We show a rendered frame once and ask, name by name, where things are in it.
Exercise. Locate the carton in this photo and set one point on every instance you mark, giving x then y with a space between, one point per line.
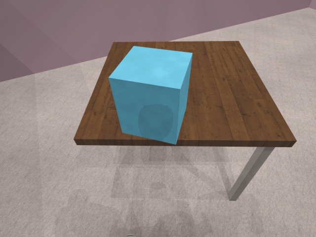
150 90

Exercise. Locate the table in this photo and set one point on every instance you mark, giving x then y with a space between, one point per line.
227 106

